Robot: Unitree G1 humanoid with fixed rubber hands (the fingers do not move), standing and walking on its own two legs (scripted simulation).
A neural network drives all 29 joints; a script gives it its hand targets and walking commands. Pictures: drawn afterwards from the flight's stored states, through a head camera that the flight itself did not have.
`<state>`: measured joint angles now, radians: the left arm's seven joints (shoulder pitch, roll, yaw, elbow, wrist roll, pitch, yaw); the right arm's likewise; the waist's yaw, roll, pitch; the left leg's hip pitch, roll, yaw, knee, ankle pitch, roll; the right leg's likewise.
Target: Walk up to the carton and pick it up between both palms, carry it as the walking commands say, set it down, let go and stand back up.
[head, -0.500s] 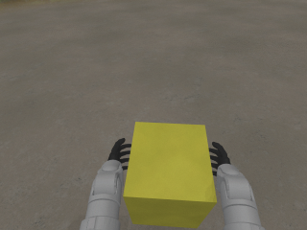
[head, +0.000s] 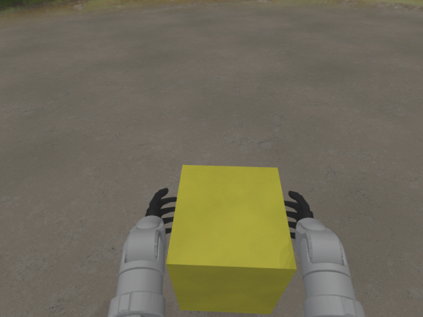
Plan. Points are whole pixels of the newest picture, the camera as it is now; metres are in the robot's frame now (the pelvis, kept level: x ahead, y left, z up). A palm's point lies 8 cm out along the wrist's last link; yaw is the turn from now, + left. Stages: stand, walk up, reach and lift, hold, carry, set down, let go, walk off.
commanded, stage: reach and lift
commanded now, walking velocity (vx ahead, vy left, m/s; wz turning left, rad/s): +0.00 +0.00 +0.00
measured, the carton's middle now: (227, 241) +0.31 +0.00 -0.02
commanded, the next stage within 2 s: hold in 0.86 s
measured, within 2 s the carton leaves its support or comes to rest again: neither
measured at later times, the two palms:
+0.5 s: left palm (153, 228) +0.30 +0.14 +0.05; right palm (303, 230) +0.29 -0.15 +0.05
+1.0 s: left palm (151, 231) +0.29 +0.14 +0.06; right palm (303, 232) +0.29 -0.15 +0.05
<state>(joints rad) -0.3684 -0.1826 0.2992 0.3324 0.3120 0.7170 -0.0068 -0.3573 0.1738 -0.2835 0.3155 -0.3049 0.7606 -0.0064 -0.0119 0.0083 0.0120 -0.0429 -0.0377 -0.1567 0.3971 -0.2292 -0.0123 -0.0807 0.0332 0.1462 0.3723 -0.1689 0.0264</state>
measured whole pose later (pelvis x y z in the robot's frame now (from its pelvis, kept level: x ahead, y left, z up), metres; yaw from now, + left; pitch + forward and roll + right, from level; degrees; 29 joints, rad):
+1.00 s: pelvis +0.00 +0.00 +0.00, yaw +0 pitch -8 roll +0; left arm -0.32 -0.17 0.25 0.30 0.30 0.74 0.00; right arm -0.31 0.16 -0.23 0.29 -0.29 0.78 -0.01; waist 0.01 0.01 0.00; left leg -0.04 -0.03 -0.15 0.39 -0.22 -0.02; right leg -0.07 0.03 0.14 0.37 -0.17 0.02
